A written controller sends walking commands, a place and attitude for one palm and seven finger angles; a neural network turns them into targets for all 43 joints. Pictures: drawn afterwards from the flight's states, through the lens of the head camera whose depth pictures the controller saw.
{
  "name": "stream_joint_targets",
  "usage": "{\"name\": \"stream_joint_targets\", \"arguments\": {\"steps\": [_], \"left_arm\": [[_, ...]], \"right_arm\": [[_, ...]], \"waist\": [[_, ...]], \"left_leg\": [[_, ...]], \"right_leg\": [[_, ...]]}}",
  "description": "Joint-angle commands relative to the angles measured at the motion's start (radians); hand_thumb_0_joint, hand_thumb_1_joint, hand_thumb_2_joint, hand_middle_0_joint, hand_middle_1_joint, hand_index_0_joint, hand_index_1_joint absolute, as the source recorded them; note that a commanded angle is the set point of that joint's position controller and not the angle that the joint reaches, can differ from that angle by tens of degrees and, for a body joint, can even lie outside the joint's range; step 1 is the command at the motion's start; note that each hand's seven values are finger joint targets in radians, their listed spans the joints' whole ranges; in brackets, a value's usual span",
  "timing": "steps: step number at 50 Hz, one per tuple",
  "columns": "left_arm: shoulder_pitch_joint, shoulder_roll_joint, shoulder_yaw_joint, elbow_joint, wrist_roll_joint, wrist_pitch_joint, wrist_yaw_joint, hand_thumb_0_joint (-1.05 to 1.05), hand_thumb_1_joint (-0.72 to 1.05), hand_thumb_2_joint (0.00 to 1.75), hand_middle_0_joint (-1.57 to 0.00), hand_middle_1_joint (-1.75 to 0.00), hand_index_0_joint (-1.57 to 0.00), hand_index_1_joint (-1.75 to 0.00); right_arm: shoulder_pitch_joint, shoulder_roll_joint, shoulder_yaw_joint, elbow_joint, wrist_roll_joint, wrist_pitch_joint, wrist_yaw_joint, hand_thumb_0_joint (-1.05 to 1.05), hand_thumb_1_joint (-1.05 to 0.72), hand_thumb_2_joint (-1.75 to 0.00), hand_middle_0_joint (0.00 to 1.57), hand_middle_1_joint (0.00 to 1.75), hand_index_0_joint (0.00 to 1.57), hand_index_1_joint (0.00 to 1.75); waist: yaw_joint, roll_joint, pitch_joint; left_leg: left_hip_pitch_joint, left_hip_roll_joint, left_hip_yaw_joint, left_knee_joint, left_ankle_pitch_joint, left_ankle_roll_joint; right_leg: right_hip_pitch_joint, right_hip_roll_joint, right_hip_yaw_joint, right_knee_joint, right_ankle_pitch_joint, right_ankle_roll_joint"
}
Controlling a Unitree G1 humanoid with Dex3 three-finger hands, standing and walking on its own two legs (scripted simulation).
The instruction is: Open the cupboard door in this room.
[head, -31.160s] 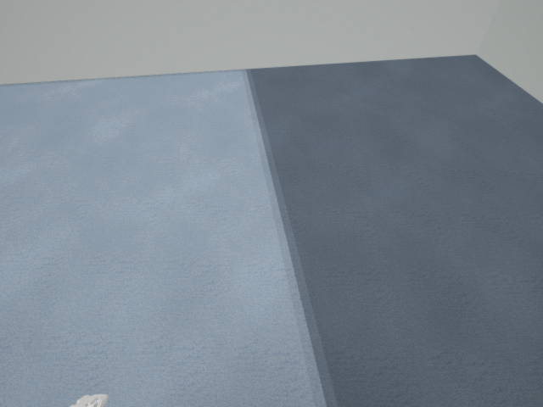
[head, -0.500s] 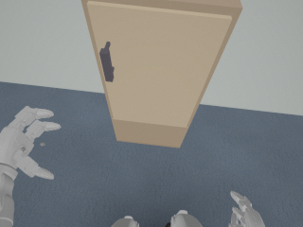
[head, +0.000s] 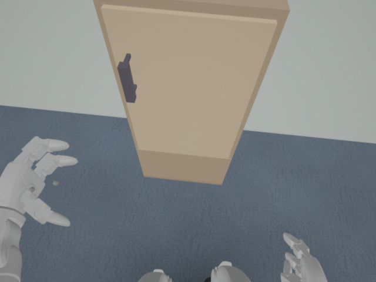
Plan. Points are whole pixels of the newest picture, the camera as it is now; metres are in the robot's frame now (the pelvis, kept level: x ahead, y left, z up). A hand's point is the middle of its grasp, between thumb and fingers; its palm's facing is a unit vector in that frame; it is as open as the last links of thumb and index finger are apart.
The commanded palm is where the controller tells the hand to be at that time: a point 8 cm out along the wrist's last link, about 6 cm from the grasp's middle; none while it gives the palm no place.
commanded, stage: move the hooked fingers beside the handle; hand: left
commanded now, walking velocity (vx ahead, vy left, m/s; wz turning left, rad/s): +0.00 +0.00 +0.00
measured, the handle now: (129, 78) +0.61 +0.20 +0.04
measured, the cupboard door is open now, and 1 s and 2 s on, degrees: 0 0 0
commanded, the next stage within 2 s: none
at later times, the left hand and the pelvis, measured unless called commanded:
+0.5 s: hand (76, 144) +0.38 +0.26 +0.05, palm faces -0.04 -1.00 -0.03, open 14.0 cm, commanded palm +0.36 +0.31 +0.05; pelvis +0.00 -0.01 -0.01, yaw -1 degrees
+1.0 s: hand (90, 114) +0.46 +0.26 +0.05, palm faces -0.05 -1.00 -0.02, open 14.0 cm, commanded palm +0.45 +0.31 +0.05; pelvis +0.00 +0.00 -0.01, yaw -2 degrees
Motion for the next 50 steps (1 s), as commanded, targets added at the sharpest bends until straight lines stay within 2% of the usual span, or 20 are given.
{"name": "stream_joint_targets", "arguments": {"steps": [1,5,7,8,10,12,14,18,23,24,25,29,31,34,36,40,42,44,47,50], "left_arm": [[-0.274,0.273,0.089,-0.177,-0.024,-0.063,0.005,0.0,-0.5,0.3,-0.3,-1.2,-0.3,-1.2],[-0.382,0.271,0.063,-0.126,-0.005,-0.071,0.005,0.0,-0.5,0.3,-0.3,-1.2,-0.3,-1.2],[-0.435,0.287,0.061,-0.077,0.002,-0.062,0.004,0.0,-0.5,0.3,-0.3,-1.2,-0.3,-1.2],[-0.463,0.315,0.081,-0.043,0.012,-0.06,0.003,0.0,-0.5,0.3,-0.3,-1.2,-0.3,-1.2],[-0.47,0.331,0.091,-0.005,0.02,-0.055,-0.001,0.0,-0.5,0.3,-0.3,-1.2,-0.3,-1.2],[-0.512,0.342,0.089,0.001,0.024,-0.056,0.0,0.0,-0.5,0.3,-0.3,-1.2,-0.3,-1.2],[-0.503,0.358,0.111,0.037,0.027,-0.054,0.003,0.0,-0.5,0.3,-0.3,-1.2,-0.3,-1.2],[-0.568,0.386,0.126,0.132,0.041,-0.051,0.007,0.0,-0.5,0.3,-0.3,-1.2,-0.3,-1.2],[-0.667,0.414,0.123,0.15,0.064,-0.076,0.003,0.0,-0.5,0.3,-0.3,-1.2,-0.3,-1.2],[-0.665,0.421,0.131,0.183,0.065,-0.076,0.004,0.0,-0.5,0.3,-0.3,-1.2,-0.3,-1.2],[-0.707,0.397,0.102,0.173,0.067,-0.083,0.003,0.0,-0.5,0.3,-0.3,-1.2,-0.3,-1.2],[-0.729,0.458,0.152,0.246,0.079,-0.09,0.012,0.0,-0.5,0.3,-0.3,-1.2,-0.3,-1.2],[-0.793,0.417,0.101,0.265,0.094,-0.09,0.014,0.0,-0.5,0.3,-0.3,-1.2,-0.3,-1.2],[-0.843,0.473,0.133,0.304,0.111,-0.1,0.024,0.0,-0.5,0.3,-0.3,-1.2,-0.3,-1.2],[-0.896,0.45,0.106,0.327,0.122,-0.106,0.032,0.0,-0.5,0.3,-0.3,-1.2,-0.3,-1.2],[-0.94,0.518,0.149,0.396,0.14,-0.115,0.038,0.0,-0.5,0.3,-0.3,-1.2,-0.3,-1.2],[-0.968,0.506,0.128,0.392,0.15,-0.121,0.036,0.0,-0.5,0.3,-0.3,-1.2,-0.3,-1.2],[-0.968,0.527,0.142,0.434,0.157,-0.119,0.036,0.0,-0.5,0.3,-0.3,-1.2,-0.3,-1.2],[-1.057,0.505,0.106,0.455,0.163,-0.121,0.038,0.0,-0.5,0.3,-0.3,-1.2,-0.3,-1.2],[-1.076,0.548,0.134,0.466,0.178,-0.124,0.049,0.0,-0.5,0.3,-0.3,-1.2,-0.3,-1.2]], "right_arm": [[0.0,-0.155,-0.066,-0.12,0.008,-0.052,-0.021,0.0,-0.9,-0.9,0.2,0.3,0.2,0.3],[0.011,-0.154,-0.063,-0.1,0.008,-0.054,-0.033,0.0,-0.9,-0.9,0.2,0.3,0.2,0.3],[0.018,-0.159,-0.061,-0.091,0.007,-0.05,-0.036,0.0,-0.9,-0.9,0.2,0.3,0.2,0.3],[0.025,-0.162,-0.059,-0.082,0.006,-0.046,-0.037,0.0,-0.9,-0.9,0.2,0.3,0.2,0.3],[0.028,-0.16,-0.058,-0.087,0.008,-0.04,-0.036,0.0,-0.9,-0.9,0.2,0.3,0.2,0.3],[0.033,-0.161,-0.059,-0.086,0.007,-0.034,-0.034,0.0,-0.9,-0.9,0.2,0.3,0.2,0.3],[0.048,-0.16,-0.061,-0.086,0.006,-0.025,-0.028,0.0,-0.9,-0.9,0.2,0.3,0.2,0.3],[0.066,-0.169,-0.061,-0.077,0.007,-0.001,-0.024,0.0,-0.9,-0.9,0.2,0.3,0.2,0.3],[0.098,-0.171,-0.066,-0.07,0.004,0.023,-0.017,0.0,-0.9,-0.9,0.2,0.3,0.2,0.3],[0.109,-0.175,-0.069,-0.066,0.004,0.03,-0.018,0.0,-0.9,-0.9,0.2,0.3,0.2,0.3],[0.109,-0.173,-0.07,-0.06,0.006,0.033,-0.017,0.0,-0.9,-0.9,0.2,0.3,0.2,0.3],[0.134,-0.182,-0.073,-0.049,0.002,0.058,-0.017,0.0,-0.9,-0.9,0.2,0.3,0.2,0.3],[0.138,-0.179,-0.072,-0.042,0.003,0.068,-0.017,0.0,-0.9,-0.9,0.2,0.3,0.2,0.3],[0.163,-0.187,-0.075,-0.031,-0.002,0.089,-0.017,0.0,-0.9,-0.9,0.2,0.3,0.2,0.3],[0.166,-0.185,-0.071,-0.024,-0.005,0.099,-0.016,0.0,-0.9,-0.9,0.2,0.3,0.2,0.3],[0.19,-0.191,-0.07,-0.014,-0.01,0.128,-0.014,0.0,-0.9,-0.9,0.2,0.3,0.2,0.3],[0.195,-0.188,-0.069,-0.022,-0.013,0.141,-0.01,0.0,-0.9,-0.9,0.2,0.3,0.2,0.3],[0.207,-0.194,-0.07,-0.014,-0.014,0.158,-0.007,0.0,-0.9,-0.9,0.2,0.3,0.2,0.3],[0.213,-0.194,-0.066,-0.009,-0.015,0.174,-0.008,0.0,-0.9,-0.9,0.2,0.3,0.2,0.3],[0.232,-0.202,-0.068,-0.002,-0.021,0.191,-0.007,0.0,-0.9,-0.9,0.2,0.3,0.2,0.3]], "waist": [[-0.019,0.069,-0.243],[-0.026,0.094,-0.265],[-0.037,0.067,-0.252],[-0.035,0.045,-0.27],[-0.022,0.065,-0.295],[-0.023,0.092,-0.316],[-0.017,0.063,-0.355],[-0.032,0.037,-0.317],[-0.038,0.099,-0.383],[-0.042,0.066,-0.378],[-0.054,0.081,-0.379],[-0.048,0.059,-0.395],[-0.066,0.098,-0.374],[-0.066,0.087,-0.405],[-0.08,0.098,-0.405],[-0.081,0.087,-0.431],[-0.082,0.135,-0.448],[-0.086,0.113,-0.441],[-0.116,0.115,-0.418],[-0.112,0.133,-0.469]], "left_leg": [[-0.004,0.001,-0.057,-0.163,0.323,-0.035],[0.005,0.001,-0.059,-0.156,0.319,-0.036],[-0.024,0.002,-0.059,-0.145,0.306,-0.032],[-0.035,0.003,-0.057,-0.143,0.303,-0.03],[-0.044,0.001,-0.05,-0.144,0.313,-0.03],[-0.034,0.002,-0.049,-0.141,0.34,-0.031],[-0.032,0.003,-0.044,-0.138,0.371,-0.03],[-0.087,0.007,-0.036,-0.132,0.335,-0.026],[-0.053,0.008,-0.034,-0.128,0.382,-0.025],[-0.058,0.011,-0.038,-0.127,0.389,-0.024],[-0.046,0.011,-0.039,-0.127,0.392,-0.024],[-0.065,0.011,-0.039,-0.124,0.39,-0.022],[-0.058,0.013,-0.038,-0.126,0.378,-0.022],[-0.036,0.016,-0.046,-0.119,0.416,-0.024],[-0.028,0.017,-0.049,-0.116,0.415,-0.024],[-0.046,0.019,-0.046,-0.098,0.459,-0.023],[-0.009,0.022,-0.055,-0.095,0.517,-0.03],[-0.003,0.027,-0.06,-0.091,0.531,-0.032],[-0.008,0.029,-0.068,-0.086,0.511,-0.03],[0.022,0.032,-0.075,-0.078,0.546,-0.037]], "right_leg": [[0.282,0.014,0.096,-0.088,0.123,0.006],[0.267,0.012,0.101,-0.078,0.121,0.004],[0.259,0.015,0.107,-0.078,0.114,0.002],[0.274,0.013,0.112,-0.076,0.117,0.005],[0.297,0.007,0.12,-0.074,0.13,0.004],[0.297,0.009,0.118,-0.064,0.156,0.001],[0.324,0.01,0.123,-0.062,0.196,0.007],[0.306,0.011,0.132,-0.064,0.179,0.009],[0.305,0.016,0.132,-0.049,0.225,0.006],[0.3,0.017,0.129,-0.047,0.231,0.009],[0.282,0.016,0.126,-0.048,0.234,0.011],[0.298,0.019,0.129,-0.047,0.235,0.01],[0.249,0.018,0.125,-0.046,0.22,0.011],[0.248,0.023,0.119,-0.037,0.238,0.009],[0.218,0.023,0.113,-0.035,0.23,0.011],[0.24,0.026,0.119,-0.024,0.283,0.012],[0.218,0.03,0.112,-0.012,0.295,0.007],[0.203,0.033,0.108,-0.016,0.294,0.011],[0.161,0.035,0.103,-0.014,0.273,0.01],[0.156,0.035,0.1,-0.009,0.278,0.013]]}}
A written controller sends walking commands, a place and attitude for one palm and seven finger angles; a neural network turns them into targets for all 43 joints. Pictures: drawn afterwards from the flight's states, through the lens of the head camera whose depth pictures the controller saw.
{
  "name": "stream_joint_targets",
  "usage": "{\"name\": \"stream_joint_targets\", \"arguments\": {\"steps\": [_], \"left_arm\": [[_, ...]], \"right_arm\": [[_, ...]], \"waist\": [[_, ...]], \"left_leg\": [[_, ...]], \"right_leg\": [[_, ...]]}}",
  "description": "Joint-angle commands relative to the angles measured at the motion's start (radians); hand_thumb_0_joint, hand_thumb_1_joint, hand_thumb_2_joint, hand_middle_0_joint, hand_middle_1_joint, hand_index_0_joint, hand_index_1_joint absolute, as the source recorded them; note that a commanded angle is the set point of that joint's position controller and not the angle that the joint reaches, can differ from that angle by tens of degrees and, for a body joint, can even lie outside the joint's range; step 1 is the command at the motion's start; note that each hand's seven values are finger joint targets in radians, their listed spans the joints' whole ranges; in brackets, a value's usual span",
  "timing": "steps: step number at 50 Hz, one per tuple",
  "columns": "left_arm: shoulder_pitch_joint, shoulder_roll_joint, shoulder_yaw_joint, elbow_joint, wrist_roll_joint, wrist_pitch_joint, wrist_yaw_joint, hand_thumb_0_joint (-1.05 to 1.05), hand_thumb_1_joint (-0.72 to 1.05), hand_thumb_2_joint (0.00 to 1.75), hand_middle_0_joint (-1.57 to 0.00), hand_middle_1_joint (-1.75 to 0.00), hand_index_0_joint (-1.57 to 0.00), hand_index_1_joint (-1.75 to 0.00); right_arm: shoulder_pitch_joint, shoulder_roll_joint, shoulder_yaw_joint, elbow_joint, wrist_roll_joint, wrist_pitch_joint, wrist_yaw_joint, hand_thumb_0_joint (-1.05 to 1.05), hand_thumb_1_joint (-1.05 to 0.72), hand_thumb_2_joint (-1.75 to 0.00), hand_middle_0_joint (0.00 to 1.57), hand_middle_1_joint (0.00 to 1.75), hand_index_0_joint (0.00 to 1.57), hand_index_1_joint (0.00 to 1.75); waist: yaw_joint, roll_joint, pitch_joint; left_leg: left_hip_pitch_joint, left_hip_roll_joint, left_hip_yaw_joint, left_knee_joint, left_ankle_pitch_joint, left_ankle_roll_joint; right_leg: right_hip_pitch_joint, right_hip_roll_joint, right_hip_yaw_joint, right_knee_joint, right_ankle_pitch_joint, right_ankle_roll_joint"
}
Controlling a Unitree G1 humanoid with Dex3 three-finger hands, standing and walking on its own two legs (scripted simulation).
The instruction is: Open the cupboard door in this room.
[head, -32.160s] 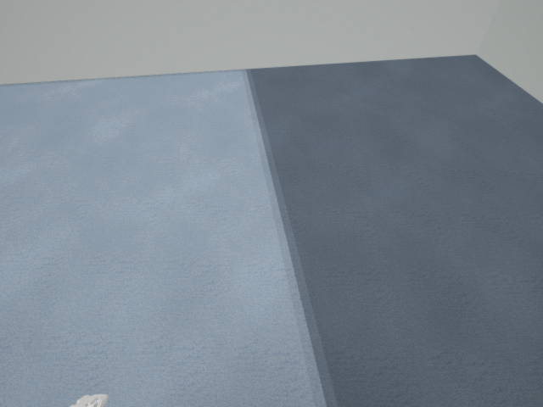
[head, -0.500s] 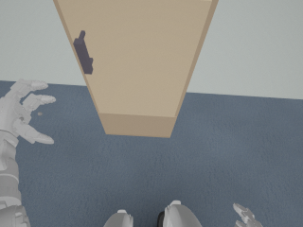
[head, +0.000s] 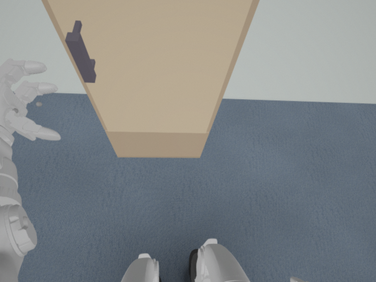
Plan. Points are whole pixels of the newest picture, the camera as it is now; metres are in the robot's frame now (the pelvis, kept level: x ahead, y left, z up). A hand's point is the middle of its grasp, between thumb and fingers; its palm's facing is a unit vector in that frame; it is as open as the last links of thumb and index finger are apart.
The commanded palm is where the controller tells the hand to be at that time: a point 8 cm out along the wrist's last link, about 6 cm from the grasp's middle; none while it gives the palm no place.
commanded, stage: move the hooked fingers beside the handle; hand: left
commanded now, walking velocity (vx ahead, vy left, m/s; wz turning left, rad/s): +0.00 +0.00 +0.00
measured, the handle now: (84, 53) +0.60 +0.22 +0.05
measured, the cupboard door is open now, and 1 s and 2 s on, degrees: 0 0 0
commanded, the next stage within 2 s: slide the fingers in behind the handle in 1.38 s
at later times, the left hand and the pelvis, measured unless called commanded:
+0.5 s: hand (49, 72) +0.53 +0.27 +0.06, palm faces -0.01 -1.00 -0.02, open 14.0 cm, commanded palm +0.52 +0.31 +0.05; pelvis +0.00 +0.01 -0.01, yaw -1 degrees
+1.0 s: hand (52, 69) +0.55 +0.27 +0.05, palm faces +0.00 -1.00 -0.02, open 14.0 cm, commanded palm +0.53 +0.30 +0.05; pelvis +0.02 +0.01 +0.00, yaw -2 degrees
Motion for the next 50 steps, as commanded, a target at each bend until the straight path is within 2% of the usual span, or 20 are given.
{"name": "stream_joint_targets", "arguments": {"steps": [1,3,4,7,11,14,16,22,26,29,31,32,34,37,39,44,45,46,48,50], "left_arm": [[-0.389,0.321,0.043,-0.176,-0.012,-0.069,0.009,0.0,-0.5,0.3,-0.3,-1.2,-0.3,-1.2],[-0.415,0.354,0.065,-0.19,-0.007,-0.076,0.011,0.0,-0.5,0.3,-0.3,-1.2,-0.3,-1.2],[-0.402,0.358,0.067,-0.163,-0.002,-0.07,0.014,0.0,-0.5,0.3,-0.3,-1.2,-0.3,-1.2],[-0.476,0.321,0.018,-0.129,0.008,-0.061,0.019,0.0,-0.5,0.3,-0.3,-1.2,-0.3,-1.2],[-0.554,0.38,0.037,-0.1,0.031,-0.054,0.039,0.0,-0.5,0.3,-0.3,-1.2,-0.3,-1.2],[-0.582,0.406,0.048,-0.118,0.042,-0.066,0.044,0.0,-0.5,0.3,-0.3,-1.2,-0.3,-1.2],[-0.592,0.406,0.041,-0.068,0.051,-0.05,0.049,0.0,-0.5,0.3,-0.3,-1.2,-0.3,-1.2],[-0.643,0.484,0.067,-0.054,0.077,-0.03,0.053,0.0,-0.5,0.3,-0.3,-1.2,-0.3,-1.2],[-0.703,0.523,0.072,-0.021,0.094,-0.017,0.059,0.0,-0.5,0.3,-0.3,-1.2,-0.3,-1.2],[-0.75,0.558,0.068,-0.002,0.112,-0.01,0.054,0.0,-0.5,0.3,-0.3,-1.2,-0.3,-1.2],[-0.69,0.551,0.075,-0.026,0.114,-0.008,0.049,0.0,-0.5,0.3,-0.3,-1.2,-0.3,-1.2],[-0.646,0.517,0.061,-0.021,0.11,-0.005,0.041,0.0,-0.5,0.3,-0.3,-1.2,-0.3,-1.2],[-0.644,0.494,0.055,-0.03,0.093,0.005,0.032,0.0,-0.5,0.3,-0.3,-1.2,-0.3,-1.2],[-0.632,0.502,0.076,-0.064,0.079,0.007,0.031,0.0,-0.5,0.3,-0.3,-1.2,-0.3,-1.2],[-0.631,0.519,0.096,-0.136,0.081,-0.005,0.042,0.0,-0.5,0.3,-0.3,-1.2,-0.3,-1.2],[-0.615,0.443,0.071,-0.165,0.068,-0.018,0.07,0.0,-0.5,0.3,-0.3,-1.2,-0.3,-1.2],[-0.591,0.462,0.088,-0.132,0.07,-0.01,0.076,0.0,-0.5,0.3,-0.3,-1.2,-0.3,-1.2],[-0.591,0.464,0.084,-0.129,0.072,-0.007,0.079,0.0,-0.5,0.3,-0.3,-1.2,-0.3,-1.2],[-0.571,0.482,0.088,-0.147,0.087,-0.013,0.082,0.0,-0.5,0.3,-0.3,-1.2,-0.3,-1.2],[-0.545,0.443,0.067,-0.133,0.083,-0.015,0.08,0.0,-0.5,0.3,-0.3,-1.2,-0.3,-1.2]], "right_arm": [[0.151,-0.188,-0.073,-0.055,-0.004,-0.001,-0.011,0.0,-0.9,-0.9,0.2,0.3,0.2,0.3],[0.165,-0.192,-0.074,-0.049,-0.009,0.009,-0.01,0.0,-0.9,-0.9,0.2,0.3,0.2,0.3],[0.166,-0.192,-0.073,-0.05,-0.01,0.014,-0.009,0.0,-0.9,-0.9,0.2,0.3,0.2,0.3],[0.169,-0.191,-0.065,-0.049,-0.01,0.027,-0.009,0.0,-0.9,-0.9,0.2,0.3,0.2,0.3],[0.184,-0.2,-0.059,-0.036,-0.016,0.04,-0.01,0.0,-0.9,-0.9,0.2,0.3,0.2,0.3],[0.202,-0.203,-0.061,-0.035,-0.022,0.048,-0.007,0.0,-0.9,-0.9,0.2,0.3,0.2,0.3],[0.208,-0.203,-0.053,-0.033,-0.023,0.057,-0.005,0.0,-0.9,-0.9,0.2,0.3,0.2,0.3],[0.234,-0.211,-0.045,-0.046,-0.029,0.074,-0.005,0.0,-0.9,-0.9,0.2,0.3,0.2,0.3],[0.248,-0.216,-0.037,-0.041,-0.033,0.083,-0.004,0.0,-0.9,-0.9,0.2,0.3,0.2,0.3],[0.261,-0.22,-0.03,-0.037,-0.034,0.088,-0.005,0.0,-0.9,-0.9,0.2,0.3,0.2,0.3],[0.274,-0.218,-0.033,-0.044,-0.038,0.094,0.0,0.0,-0.9,-0.9,0.2,0.3,0.2,0.3],[0.283,-0.218,-0.038,-0.048,-0.037,0.096,0.004,0.0,-0.9,-0.9,0.2,0.3,0.2,0.3],[0.284,-0.22,-0.041,-0.041,-0.037,0.106,0.008,0.0,-0.9,-0.9,0.2,0.3,0.2,0.3],[0.284,-0.219,-0.045,-0.047,-0.037,0.112,0.011,0.0,-0.9,-0.9,0.2,0.3,0.2,0.3],[0.293,-0.217,-0.052,-0.048,-0.04,0.114,0.016,0.0,-0.9,-0.9,0.2,0.3,0.2,0.3],[0.292,-0.207,-0.061,-0.03,-0.041,0.12,0.027,0.0,-0.9,-0.9,0.2,0.3,0.2,0.3],[0.289,-0.208,-0.062,-0.029,-0.041,0.117,0.025,0.0,-0.9,-0.9,0.2,0.3,0.2,0.3],[0.283,-0.205,-0.058,-0.033,-0.039,0.116,0.025,0.0,-0.9,-0.9,0.2,0.3,0.2,0.3],[0.283,-0.201,-0.058,-0.043,-0.039,0.116,0.024,0.0,-0.9,-0.9,0.2,0.3,0.2,0.3],[0.276,-0.197,-0.059,-0.043,-0.037,0.116,0.026,0.0,-0.9,-0.9,0.2,0.3,0.2,0.3]], "waist": [[-0.007,0.149,-0.467],[0.0,0.192,-0.507],[-0.004,0.182,-0.496],[-0.039,0.155,-0.434],[-0.058,0.189,-0.454],[-0.056,0.248,-0.532],[-0.072,0.199,-0.495],[-0.08,0.239,-0.521],[-0.107,0.224,-0.5],[-0.121,0.262,-0.517],[-0.096,0.305,-0.561],[-0.093,0.315,-0.574],[-0.106,0.28,-0.55],[-0.098,0.276,-0.552],[-0.079,0.312,-0.61],[-0.086,0.313,-0.577],[-0.087,0.267,-0.545],[-0.087,0.261,-0.524],[-0.066,0.3,-0.545],[-0.073,0.277,-0.512]], "left_leg": [[0.209,0.014,-0.098,-0.129,0.564,-0.043],[0.248,0.019,-0.107,-0.121,0.636,-0.055],[0.239,0.02,-0.108,-0.118,0.635,-0.056],[0.2,0.02,-0.113,-0.115,0.588,-0.046],[0.19,0.02,-0.117,-0.101,0.551,-0.048],[0.265,0.027,-0.131,-0.085,0.657,-0.064],[0.212,0.028,-0.131,-0.081,0.622,-0.055],[0.191,0.028,-0.133,-0.067,0.646,-0.053],[0.149,0.031,-0.131,-0.056,0.597,-0.043],[0.152,0.032,-0.138,-0.043,0.611,-0.046],[0.208,0.037,-0.143,-0.046,0.687,-0.054],[0.262,0.043,-0.158,-0.05,0.763,-0.065],[0.264,0.05,-0.159,-0.047,0.763,-0.063],[0.257,0.048,-0.154,-0.054,0.757,-0.057],[0.316,0.051,-0.162,-0.057,0.827,-0.069],[0.373,0.055,-0.165,-0.063,0.867,-0.077],[0.32,0.052,-0.154,-0.068,0.817,-0.066],[0.277,0.044,-0.138,-0.073,0.772,-0.054],[0.302,0.044,-0.139,-0.083,0.814,-0.061],[0.302,0.046,-0.135,-0.084,0.812,-0.06]], "right_leg": [[0.325,0.017,0.077,-0.049,0.267,0.01],[0.32,0.019,0.075,-0.04,0.293,0.006],[0.313,0.02,0.073,-0.04,0.289,0.008],[0.277,0.022,0.07,-0.043,0.268,0.008],[0.246,0.023,0.068,-0.037,0.238,0.01],[0.232,0.024,0.064,-0.026,0.269,0.007],[0.236,0.027,0.062,-0.026,0.268,0.01],[0.244,0.031,0.061,-0.014,0.301,0.004],[0.235,0.034,0.061,-0.019,0.287,0.009],[0.211,0.036,0.058,-0.008,0.285,0.008],[0.215,0.035,0.053,-0.006,0.305,0.005],[0.187,0.038,0.044,-0.003,0.314,0.002],[0.168,0.04,0.041,-0.015,0.31,0.011],[0.191,0.043,0.041,-0.018,0.324,0.006],[0.203,0.044,0.041,-0.018,0.342,0.006],[0.172,0.05,0.037,-0.039,0.337,0.007],[0.207,0.05,0.04,-0.045,0.341,0.008],[0.242,0.049,0.048,-0.05,0.355,0.009],[0.268,0.049,0.05,-0.046,0.379,0.003],[0.256,0.05,0.047,-0.054,0.376,0.006]]}}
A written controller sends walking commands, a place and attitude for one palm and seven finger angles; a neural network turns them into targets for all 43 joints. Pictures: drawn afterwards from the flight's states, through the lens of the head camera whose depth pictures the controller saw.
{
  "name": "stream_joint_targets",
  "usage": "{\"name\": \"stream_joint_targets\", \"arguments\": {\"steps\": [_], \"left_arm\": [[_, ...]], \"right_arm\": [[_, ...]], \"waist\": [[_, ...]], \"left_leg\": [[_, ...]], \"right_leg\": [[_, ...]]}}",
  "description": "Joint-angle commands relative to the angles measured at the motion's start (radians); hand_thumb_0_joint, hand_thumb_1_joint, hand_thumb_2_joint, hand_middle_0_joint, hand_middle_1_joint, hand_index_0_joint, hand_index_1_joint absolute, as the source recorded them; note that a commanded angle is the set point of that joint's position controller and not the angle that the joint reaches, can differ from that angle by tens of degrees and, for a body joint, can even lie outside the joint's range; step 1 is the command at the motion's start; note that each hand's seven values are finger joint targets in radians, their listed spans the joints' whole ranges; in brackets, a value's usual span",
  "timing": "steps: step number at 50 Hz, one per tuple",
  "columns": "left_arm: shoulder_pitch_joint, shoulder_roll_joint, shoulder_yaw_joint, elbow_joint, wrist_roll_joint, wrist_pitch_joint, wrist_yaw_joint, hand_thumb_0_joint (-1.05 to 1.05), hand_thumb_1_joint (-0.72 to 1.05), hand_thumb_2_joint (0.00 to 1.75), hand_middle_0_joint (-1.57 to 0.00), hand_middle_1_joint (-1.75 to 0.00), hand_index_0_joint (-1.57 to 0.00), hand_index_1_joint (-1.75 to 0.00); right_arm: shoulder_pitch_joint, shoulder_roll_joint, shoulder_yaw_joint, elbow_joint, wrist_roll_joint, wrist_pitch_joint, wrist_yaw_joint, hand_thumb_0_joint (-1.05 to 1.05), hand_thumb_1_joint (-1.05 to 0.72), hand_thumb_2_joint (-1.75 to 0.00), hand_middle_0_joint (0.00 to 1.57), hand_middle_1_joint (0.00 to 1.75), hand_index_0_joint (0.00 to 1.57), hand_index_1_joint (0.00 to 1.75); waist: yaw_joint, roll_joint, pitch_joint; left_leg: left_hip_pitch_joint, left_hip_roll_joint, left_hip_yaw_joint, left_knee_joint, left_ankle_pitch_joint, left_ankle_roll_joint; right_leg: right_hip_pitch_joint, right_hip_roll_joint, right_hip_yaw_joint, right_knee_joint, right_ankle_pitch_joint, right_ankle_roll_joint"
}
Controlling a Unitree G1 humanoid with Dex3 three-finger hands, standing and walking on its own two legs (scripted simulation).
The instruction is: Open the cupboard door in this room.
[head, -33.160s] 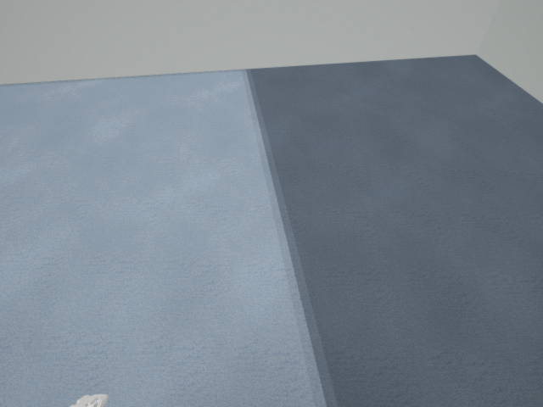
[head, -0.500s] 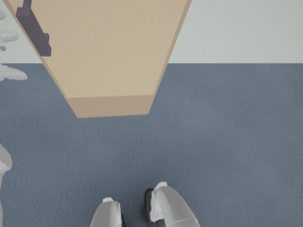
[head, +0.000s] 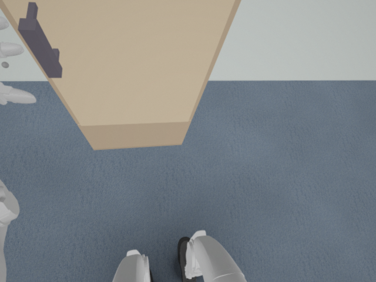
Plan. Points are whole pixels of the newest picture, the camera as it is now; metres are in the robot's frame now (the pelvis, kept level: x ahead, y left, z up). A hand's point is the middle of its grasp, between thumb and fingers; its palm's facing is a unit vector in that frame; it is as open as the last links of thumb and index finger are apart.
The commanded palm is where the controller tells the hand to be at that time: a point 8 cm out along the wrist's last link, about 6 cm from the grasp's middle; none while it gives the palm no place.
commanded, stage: move the hooked fingers beside the handle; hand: left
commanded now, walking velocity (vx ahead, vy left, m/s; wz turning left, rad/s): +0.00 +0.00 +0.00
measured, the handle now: (44, 42) +0.57 +0.22 +0.05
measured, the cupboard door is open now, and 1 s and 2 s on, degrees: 0 0 0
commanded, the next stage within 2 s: slide the fingers in behind the handle in 0.38 s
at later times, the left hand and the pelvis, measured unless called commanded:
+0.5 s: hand (1, 71) +0.51 +0.28 +0.06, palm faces +0.01 -1.00 -0.02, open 14.0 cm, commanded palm +0.50 +0.31 +0.05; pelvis -0.01 +0.00 -0.01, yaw +0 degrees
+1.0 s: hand (23, 66) +0.53 +0.25 +0.05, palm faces +0.01 -1.00 -0.02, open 13.9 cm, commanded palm +0.51 +0.28 +0.05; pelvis -0.01 +0.00 -0.01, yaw +0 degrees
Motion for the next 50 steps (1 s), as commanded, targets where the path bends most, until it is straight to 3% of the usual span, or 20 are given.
{"name": "stream_joint_targets", "arguments": {"steps": [1,6,8,11,12,14,16,18,24,26,28,31,32,36,38,42,44,46,48,50], "left_arm": [[-0.343,0.313,0.028,-0.212,-0.036,-0.078,0.001,0.0,-0.5,0.3,-0.3,-1.2,-0.3,-1.2],[-0.348,0.312,0.018,-0.145,-0.045,-0.081,-0.023,0.0,-0.5,0.3,-0.3,-1.2,-0.3,-1.2],[-0.363,0.328,0.023,-0.161,-0.043,-0.093,-0.03,0.0,-0.5,0.3,-0.3,-1.2,-0.3,-1.2],[-0.403,0.309,-0.003,-0.136,-0.043,-0.098,-0.036,0.0,-0.5,0.3,-0.3,-1.2,-0.3,-1.2],[-0.437,0.298,-0.01,-0.156,-0.05,-0.108,-0.041,0.0,-0.5,0.3,-0.3,-1.2,-0.3,-1.2],[-0.432,0.333,0.012,-0.156,-0.045,-0.109,-0.042,0.0,-0.5,0.3,-0.3,-1.2,-0.3,-1.2],[-0.453,0.288,-0.022,-0.165,-0.048,-0.105,-0.045,0.0,-0.5,0.3,-0.3,-1.2,-0.3,-1.2],[-0.427,0.323,0.009,-0.155,-0.047,-0.096,-0.046,0.0,-0.5,0.3,-0.3,-1.2,-0.3,-1.2],[-0.453,0.373,0.027,-0.167,-0.027,-0.084,-0.027,0.0,-0.5,0.3,-0.3,-1.2,-0.3,-1.2],[-0.479,0.324,-0.008,-0.17,-0.036,-0.087,-0.026,0.0,-0.5,0.3,-0.3,-1.2,-0.3,-1.2],[-0.46,0.346,0.013,-0.173,-0.036,-0.092,-0.026,0.0,-0.5,0.3,-0.3,-1.2,-0.3,-1.2],[-0.44,0.338,0.004,-0.133,-0.028,-0.072,-0.02,0.0,-0.5,0.3,-0.3,-1.2,-0.3,-1.2],[-0.457,0.314,-0.013,-0.134,-0.031,-0.073,-0.019,0.0,-0.5,0.3,-0.3,-1.2,-0.3,-1.2],[-0.503,0.287,-0.034,-0.16,-0.026,-0.077,0.002,0.0,-0.5,0.3,-0.3,-1.2,-0.3,-1.2],[-0.499,0.324,0.001,-0.156,-0.026,-0.085,0.011,0.0,-0.5,0.3,-0.3,-1.2,-0.3,-1.2],[-0.49,0.27,-0.034,-0.146,-0.02,-0.082,0.026,0.0,-0.5,0.3,-0.3,-1.2,-0.3,-1.2],[-0.484,0.297,-0.018,-0.139,-0.009,-0.079,0.037,0.0,-0.5,0.3,-0.3,-1.2,-0.3,-1.2],[-0.494,0.272,-0.035,-0.139,-0.01,-0.076,0.046,0.0,-0.5,0.3,-0.3,-1.2,-0.3,-1.2],[-0.517,0.269,-0.036,-0.175,-0.008,-0.086,0.055,0.0,-0.5,0.3,-0.3,-1.2,-0.3,-1.2],[-0.49,0.238,-0.044,-0.179,-0.009,-0.09,0.061,0.0,-0.5,0.3,-0.3,-1.2,-0.3,-1.2]], "right_arm": [[0.204,-0.213,-0.083,-0.029,-0.002,-0.009,-0.013,0.0,-0.9,-0.9,0.2,0.3,0.2,0.3],[0.184,-0.215,-0.08,-0.036,0.005,-0.018,-0.022,0.0,-0.9,-0.9,0.2,0.3,0.2,0.3],[0.186,-0.22,-0.081,-0.034,0.005,-0.022,-0.026,0.0,-0.9,-0.9,0.2,0.3,0.2,0.3],[0.176,-0.218,-0.075,-0.028,0.008,-0.025,-0.028,0.0,-0.9,-0.9,0.2,0.3,0.2,0.3],[0.176,-0.218,-0.074,-0.028,0.007,-0.027,-0.03,0.0,-0.9,-0.9,0.2,0.3,0.2,0.3],[0.18,-0.224,-0.079,-0.021,0.005,-0.028,-0.031,0.0,-0.9,-0.9,0.2,0.3,0.2,0.3],[0.178,-0.22,-0.075,-0.015,0.006,-0.025,-0.028,0.0,-0.9,-0.9,0.2,0.3,0.2,0.3],[0.181,-0.224,-0.077,-0.017,0.005,-0.026,-0.029,0.0,-0.9,-0.9,0.2,0.3,0.2,0.3],[0.175,-0.224,-0.068,-0.026,0.005,-0.026,-0.03,0.0,-0.9,-0.9,0.2,0.3,0.2,0.3],[0.174,-0.218,-0.065,-0.021,0.006,-0.026,-0.026,0.0,-0.9,-0.9,0.2,0.3,0.2,0.3],[0.178,-0.223,-0.067,-0.023,0.006,-0.029,-0.027,0.0,-0.9,-0.9,0.2,0.3,0.2,0.3],[0.178,-0.222,-0.063,-0.024,0.007,-0.027,-0.026,0.0,-0.9,-0.9,0.2,0.3,0.2,0.3],[0.181,-0.22,-0.06,-0.026,0.008,-0.027,-0.025,0.0,-0.9,-0.9,0.2,0.3,0.2,0.3],[0.191,-0.219,-0.062,-0.016,0.004,-0.026,-0.023,0.0,-0.9,-0.9,0.2,0.3,0.2,0.3],[0.198,-0.223,-0.065,-0.014,0.001,-0.03,-0.022,0.0,-0.9,-0.9,0.2,0.3,0.2,0.3],[0.201,-0.217,-0.063,-0.017,0.0,-0.028,-0.019,0.0,-0.9,-0.9,0.2,0.3,0.2,0.3],[0.204,-0.219,-0.065,-0.015,0.0,-0.026,-0.018,0.0,-0.9,-0.9,0.2,0.3,0.2,0.3],[0.201,-0.216,-0.064,-0.016,0.001,-0.025,-0.019,0.0,-0.9,-0.9,0.2,0.3,0.2,0.3],[0.209,-0.216,-0.066,-0.011,-0.002,-0.024,-0.017,0.0,-0.9,-0.9,0.2,0.3,0.2,0.3],[0.215,-0.212,-0.072,-0.011,-0.004,-0.023,-0.012,0.0,-0.9,-0.9,0.2,0.3,0.2,0.3]], "waist": [[0.023,0.227,-0.513],[0.013,0.176,-0.451],[0.018,0.21,-0.489],[0.001,0.194,-0.462],[-0.004,0.24,-0.481],[0.004,0.235,-0.523],[-0.005,0.236,-0.534],[0.009,0.245,-0.557],[0.011,0.253,-0.537],[-0.005,0.24,-0.527],[0.008,0.258,-0.553],[0.002,0.217,-0.501],[-0.003,0.239,-0.496],[-0.016,0.242,-0.521],[-0.007,0.241,-0.542],[-0.01,0.253,-0.515],[-0.005,0.241,-0.526],[-0.016,0.219,-0.507],[-0.012,0.27,-0.547],[-0.006,0.263,-0.568]], "left_leg": [[0.372,0.02,-0.102,-0.108,0.809,-0.061],[0.271,0.01,-0.083,-0.112,0.687,-0.043],[0.309,0.012,-0.089,-0.104,0.727,-0.051],[0.284,0.01,-0.092,-0.094,0.672,-0.05],[0.315,0.011,-0.096,-0.086,0.704,-0.056],[0.342,0.014,-0.109,-0.077,0.741,-0.065],[0.348,0.014,-0.11,-0.072,0.732,-0.063],[0.355,0.016,-0.116,-0.068,0.766,-0.068],[0.309,0.013,-0.111,-0.068,0.705,-0.063],[0.296,0.013,-0.108,-0.068,0.661,-0.058],[0.313,0.014,-0.114,-0.071,0.684,-0.063],[0.256,0.01,-0.105,-0.078,0.616,-0.053],[0.267,0.009,-0.109,-0.081,0.62,-0.055],[0.295,0.012,-0.119,-0.079,0.616,-0.06],[0.301,0.014,-0.123,-0.075,0.641,-0.064],[0.306,0.013,-0.123,-0.079,0.655,-0.064],[0.294,0.012,-0.12,-0.077,0.643,-0.064],[0.27,0.011,-0.114,-0.081,0.613,-0.057],[0.337,0.016,-0.13,-0.078,0.685,-0.072],[0.361,0.017,-0.129,-0.074,0.725,-0.075]], "right_leg": [[0.345,0.022,0.071,-0.025,0.381,-0.005],[0.376,0.019,0.082,-0.024,0.368,-0.005],[0.356,0.019,0.082,-0.011,0.371,-0.009],[0.323,0.018,0.079,-0.008,0.328,-0.006],[0.299,0.017,0.078,0.001,0.335,-0.011],[0.294,0.017,0.075,0.007,0.334,-0.009],[0.28,0.016,0.073,0.008,0.325,-0.006],[0.284,0.016,0.07,0.017,0.337,-0.009],[0.288,0.017,0.072,0.018,0.314,-0.009],[0.281,0.017,0.073,0.013,0.299,-0.007],[0.285,0.018,0.072,0.02,0.301,-0.01],[0.29,0.017,0.071,0.012,0.28,-0.007],[0.271,0.018,0.068,0.014,0.274,-0.011],[0.244,0.018,0.065,0.014,0.252,-0.007],[0.252,0.019,0.064,0.021,0.264,-0.01],[0.233,0.017,0.062,0.02,0.266,-0.012],[0.252,0.017,0.066,0.02,0.269,-0.009],[0.257,0.016,0.067,0.016,0.268,-0.005],[0.226,0.015,0.06,0.024,0.274,-0.008],[0.236,0.017,0.061,0.021,0.294,-0.006]]}}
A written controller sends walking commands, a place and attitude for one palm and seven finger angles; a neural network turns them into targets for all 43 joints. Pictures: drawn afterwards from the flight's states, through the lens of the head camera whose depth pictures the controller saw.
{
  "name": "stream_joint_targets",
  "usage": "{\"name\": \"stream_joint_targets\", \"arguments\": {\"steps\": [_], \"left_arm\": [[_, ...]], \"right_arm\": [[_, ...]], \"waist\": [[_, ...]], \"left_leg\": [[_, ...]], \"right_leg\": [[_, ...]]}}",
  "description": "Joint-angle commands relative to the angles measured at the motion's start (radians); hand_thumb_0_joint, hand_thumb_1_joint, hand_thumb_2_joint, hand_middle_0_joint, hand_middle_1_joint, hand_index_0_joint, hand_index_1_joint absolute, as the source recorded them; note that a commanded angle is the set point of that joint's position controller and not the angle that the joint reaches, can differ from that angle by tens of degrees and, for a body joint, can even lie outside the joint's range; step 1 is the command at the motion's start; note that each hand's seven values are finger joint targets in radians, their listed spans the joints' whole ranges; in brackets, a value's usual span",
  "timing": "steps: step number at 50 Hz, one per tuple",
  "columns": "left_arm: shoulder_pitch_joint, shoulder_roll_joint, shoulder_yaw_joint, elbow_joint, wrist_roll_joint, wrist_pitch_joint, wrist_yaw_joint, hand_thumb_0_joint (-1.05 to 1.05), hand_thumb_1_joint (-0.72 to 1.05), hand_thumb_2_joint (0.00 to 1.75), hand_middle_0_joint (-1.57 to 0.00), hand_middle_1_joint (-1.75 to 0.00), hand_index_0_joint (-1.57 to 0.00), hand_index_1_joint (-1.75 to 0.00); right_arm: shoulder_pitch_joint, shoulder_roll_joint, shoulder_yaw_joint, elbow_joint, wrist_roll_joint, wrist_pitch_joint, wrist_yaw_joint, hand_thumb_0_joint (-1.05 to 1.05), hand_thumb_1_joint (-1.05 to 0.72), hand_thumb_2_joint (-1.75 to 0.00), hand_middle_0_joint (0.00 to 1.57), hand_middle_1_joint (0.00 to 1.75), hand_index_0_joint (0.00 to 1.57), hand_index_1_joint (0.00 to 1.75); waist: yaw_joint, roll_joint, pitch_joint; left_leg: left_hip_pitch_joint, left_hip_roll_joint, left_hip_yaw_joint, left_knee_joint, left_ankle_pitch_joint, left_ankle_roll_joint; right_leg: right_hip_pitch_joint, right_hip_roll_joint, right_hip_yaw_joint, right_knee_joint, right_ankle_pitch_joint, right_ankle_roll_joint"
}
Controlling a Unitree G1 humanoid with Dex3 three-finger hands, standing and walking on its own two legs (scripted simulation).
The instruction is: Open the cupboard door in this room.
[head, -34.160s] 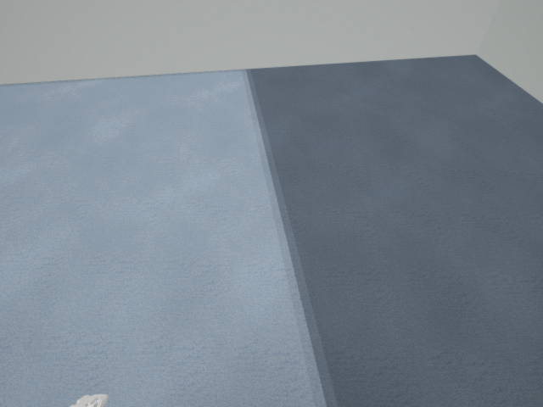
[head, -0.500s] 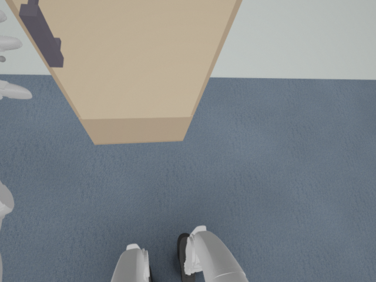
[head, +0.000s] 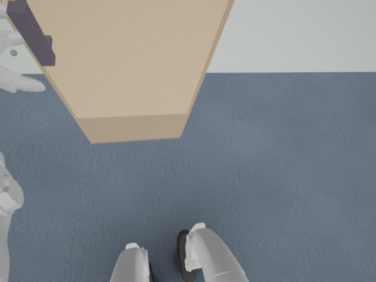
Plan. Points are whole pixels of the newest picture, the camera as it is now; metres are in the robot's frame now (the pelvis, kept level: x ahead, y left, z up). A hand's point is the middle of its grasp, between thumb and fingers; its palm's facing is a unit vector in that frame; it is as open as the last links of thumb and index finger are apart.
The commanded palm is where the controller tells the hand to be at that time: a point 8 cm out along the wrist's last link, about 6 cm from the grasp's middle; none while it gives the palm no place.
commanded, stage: slide the fingers in behind the handle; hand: left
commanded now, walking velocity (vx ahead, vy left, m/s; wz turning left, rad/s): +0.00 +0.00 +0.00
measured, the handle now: (35, 28) +0.59 +0.22 +0.07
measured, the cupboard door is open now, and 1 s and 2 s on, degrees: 0 0 0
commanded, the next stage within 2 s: close the thumb around the handle in 1.08 s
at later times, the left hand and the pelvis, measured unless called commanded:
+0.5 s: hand (38, 53) +0.54 +0.21 +0.06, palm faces +0.01 -1.00 -0.02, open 14.0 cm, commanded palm +0.52 +0.24 +0.06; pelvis +0.01 -0.01 +0.01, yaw +1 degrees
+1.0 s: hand (39, 55) +0.53 +0.21 +0.06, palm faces +0.01 -1.00 -0.01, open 14.0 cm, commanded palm +0.51 +0.25 +0.06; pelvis +0.00 -0.01 +0.00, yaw +0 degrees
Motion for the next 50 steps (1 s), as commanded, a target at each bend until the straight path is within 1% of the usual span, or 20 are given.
{"name": "stream_joint_targets", "arguments": {"steps": [1,2,5,6,8,11,13,14,16,19,22,26,31,34,36,37,41,44,46,50], "left_arm": [[-0.401,0.227,-0.011,-0.238,-0.018,-0.072,0.012,0.0,-0.5,0.3,-0.3,-1.2,-0.3,-1.2],[-0.421,0.183,-0.037,-0.25,-0.025,-0.075,0.011,0.0,-0.5,0.3,-0.3,-1.2,-0.3,-1.2],[-0.425,0.163,-0.037,-0.27,-0.036,-0.076,0.02,0.0,-0.5,0.3,-0.3,-1.2,-0.3,-1.2],[-0.404,0.171,-0.022,-0.266,-0.039,-0.075,0.028,0.0,-0.5,0.3,-0.3,-1.2,-0.3,-1.2],[-0.406,0.155,-0.03,-0.292,-0.037,-0.083,0.043,0.0,-0.5,0.3,-0.3,-1.2,-0.3,-1.2],[-0.376,0.099,-0.062,-0.242,-0.031,-0.079,0.066,0.0,-0.5,0.3,-0.3,-1.2,-0.3,-1.2],[-0.423,0.132,-0.039,-0.26,-0.026,-0.092,0.085,0.0,-0.5,0.3,-0.3,-1.2,-0.3,-1.2],[-0.391,0.152,-0.02,-0.25,-0.017,-0.097,0.092,0.0,-0.5,0.3,-0.3,-1.2,-0.3,-1.2],[-0.387,0.092,-0.065,-0.253,-0.019,-0.104,0.091,0.0,-0.5,0.3,-0.3,-1.2,-0.3,-1.2],[-0.344,0.103,-0.046,-0.263,-0.031,-0.117,0.081,0.0,-0.5,0.3,-0.3,-1.2,-0.3,-1.2],[-0.32,0.112,-0.028,-0.224,-0.039,-0.108,0.076,0.0,-0.5,0.3,-0.3,-1.2,-0.3,-1.2],[-0.358,0.12,-0.03,-0.256,-0.032,-0.115,0.086,0.0,-0.5,0.3,-0.3,-1.2,-0.3,-1.2],[-0.326,0.095,-0.042,-0.221,-0.037,-0.112,0.083,0.0,-0.5,0.3,-0.3,-1.2,-0.3,-1.2],[-0.354,0.08,-0.051,-0.265,-0.038,-0.126,0.083,0.0,-0.5,0.3,-0.3,-1.2,-0.3,-1.2],[-0.323,0.108,-0.025,-0.231,-0.04,-0.116,0.084,0.0,-0.5,0.3,-0.3,-1.2,-0.3,-1.2],[-0.333,0.137,-0.005,-0.25,-0.042,-0.124,0.085,0.0,-0.5,0.3,-0.3,-1.2,-0.3,-1.2],[-0.343,0.129,-0.023,-0.248,-0.029,-0.122,0.087,0.0,-0.5,0.3,-0.3,-1.2,-0.3,-1.2],[-0.351,0.123,-0.027,-0.219,-0.033,-0.119,0.085,0.0,-0.5,0.3,-0.3,-1.2,-0.3,-1.2],[-0.337,0.17,0.007,-0.216,-0.032,-0.116,0.084,0.0,-0.5,0.3,-0.3,-1.2,-0.3,-1.2],[-0.352,0.124,-0.029,-0.222,-0.036,-0.12,0.076,0.0,-0.5,0.3,-0.3,-1.2,-0.3,-1.2]], "right_arm": [[0.221,-0.21,-0.083,-0.013,-0.005,-0.001,-0.007,0.0,-0.9,-0.9,0.2,0.3,0.2,0.3],[0.224,-0.206,-0.086,-0.011,-0.006,-0.001,-0.006,0.0,-0.9,-0.9,0.2,0.3,0.2,0.3],[0.225,-0.206,-0.091,0.001,-0.009,0.003,-0.004,0.0,-0.9,-0.9,0.2,0.3,0.2,0.3],[0.227,-0.205,-0.093,0.002,-0.009,0.004,-0.003,0.0,-0.9,-0.9,0.2,0.3,0.2,0.3],[0.224,-0.199,-0.093,0.0,-0.01,0.005,0.0,0.0,-0.9,-0.9,0.2,0.3,0.2,0.3],[0.215,-0.191,-0.093,-0.002,-0.008,0.007,0.006,0.0,-0.9,-0.9,0.2,0.3,0.2,0.3],[0.216,-0.193,-0.093,-0.003,-0.01,0.006,0.002,0.0,-0.9,-0.9,0.2,0.3,0.2,0.3],[0.216,-0.191,-0.094,-0.007,-0.011,0.004,0.003,0.0,-0.9,-0.9,0.2,0.3,0.2,0.3],[0.207,-0.183,-0.094,-0.01,-0.01,0.001,0.008,0.0,-0.9,-0.9,0.2,0.3,0.2,0.3],[0.209,-0.183,-0.098,-0.012,-0.007,0.0,0.007,0.0,-0.9,-0.9,0.2,0.3,0.2,0.3],[0.199,-0.182,-0.095,-0.019,-0.003,-0.002,0.004,0.0,-0.9,-0.9,0.2,0.3,0.2,0.3],[0.194,-0.178,-0.096,-0.021,-0.003,-0.007,0.003,0.0,-0.9,-0.9,0.2,0.3,0.2,0.3],[0.187,-0.179,-0.096,-0.022,0.001,-0.01,0.004,0.0,-0.9,-0.9,0.2,0.3,0.2,0.3],[0.192,-0.177,-0.1,-0.021,-0.002,-0.016,0.004,0.0,-0.9,-0.9,0.2,0.3,0.2,0.3],[0.191,-0.182,-0.099,-0.017,-0.001,-0.016,0.003,0.0,-0.9,-0.9,0.2,0.3,0.2,0.3],[0.188,-0.183,-0.098,-0.024,-0.002,-0.017,0.0,0.0,-0.9,-0.9,0.2,0.3,0.2,0.3],[0.184,-0.18,-0.095,-0.025,0.0,-0.019,0.001,0.0,-0.9,-0.9,0.2,0.3,0.2,0.3],[0.183,-0.181,-0.093,-0.023,0.001,-0.02,-0.001,0.0,-0.9,-0.9,0.2,0.3,0.2,0.3],[0.186,-0.189,-0.095,-0.024,0.001,-0.023,-0.004,0.0,-0.9,-0.9,0.2,0.3,0.2,0.3],[0.186,-0.186,-0.093,-0.023,0.0,-0.027,-0.001,0.0,-0.9,-0.9,0.2,0.3,0.2,0.3]], "waist": [[-0.002,0.25,-0.562],[-0.013,0.268,-0.56],[-0.007,0.278,-0.575],[-0.001,0.245,-0.577],[0.005,0.278,-0.583],[-0.004,0.22,-0.505],[-0.007,0.203,-0.523],[0.012,0.215,-0.54],[0.001,0.217,-0.522],[0.017,0.203,-0.573],[0.021,0.163,-0.518],[0.022,0.162,-0.533],[0.017,0.14,-0.511],[0.025,0.19,-0.579],[0.022,0.134,-0.541],[0.029,0.139,-0.548],[0.032,0.172,-0.537],[0.02,0.148,-0.516],[0.028,0.131,-0.526],[0.02,0.171,-0.526]], "left_leg": [[0.444,0.03,-0.135,-0.136,0.743,-0.085],[0.474,0.033,-0.14,-0.132,0.78,-0.086],[0.506,0.035,-0.146,-0.135,0.803,-0.095],[0.495,0.033,-0.142,-0.137,0.793,-0.092],[0.515,0.033,-0.138,-0.139,0.836,-0.096],[0.454,0.027,-0.125,-0.148,0.751,-0.084],[0.422,0.021,-0.118,-0.147,0.718,-0.074],[0.414,0.017,-0.113,-0.148,0.72,-0.075],[0.418,0.016,-0.105,-0.149,0.711,-0.073],[0.415,0.012,-0.098,-0.15,0.731,-0.067],[0.338,0.006,-0.084,-0.156,0.664,-0.052],[0.318,0.001,-0.074,-0.157,0.612,-0.048],[0.293,0.0,-0.066,-0.154,0.582,-0.044],[0.348,-0.001,-0.075,-0.149,0.633,-0.052],[0.307,0.0,-0.068,-0.149,0.603,-0.046],[0.291,-0.002,-0.069,-0.148,0.593,-0.044],[0.296,-0.005,-0.065,-0.156,0.571,-0.046],[0.275,-0.003,-0.068,-0.152,0.547,-0.044],[0.262,-0.003,-0.068,-0.152,0.542,-0.042],[0.3,0.0,-0.073,-0.152,0.561,-0.048]], "right_leg": [[0.285,0.026,0.055,-0.037,0.288,-0.008],[0.261,0.027,0.053,-0.038,0.296,-0.01],[0.258,0.027,0.05,-0.045,0.294,-0.01],[0.282,0.028,0.051,-0.048,0.302,-0.009],[0.282,0.027,0.053,-0.047,0.326,-0.011],[0.291,0.03,0.055,-0.06,0.304,-0.008],[0.327,0.027,0.064,-0.053,0.321,-0.008],[0.35,0.024,0.067,-0.049,0.331,-0.011],[0.351,0.024,0.07,-0.055,0.335,-0.009],[0.414,0.024,0.078,-0.052,0.387,-0.011],[0.449,0.022,0.085,-0.055,0.393,-0.015],[0.465,0.019,0.094,-0.053,0.385,-0.011],[0.462,0.018,0.098,-0.055,0.376,-0.009],[0.457,0.016,0.097,-0.044,0.394,-0.011],[0.472,0.017,0.098,-0.05,0.392,-0.009],[0.487,0.017,0.102,-0.045,0.397,-0.013],[0.471,0.014,0.102,-0.048,0.369,-0.01],[0.458,0.015,0.1,-0.047,0.351,-0.009],[0.474,0.015,0.103,-0.047,0.353,-0.009],[0.432,0.015,0.096,-0.045,0.339,-0.009]]}}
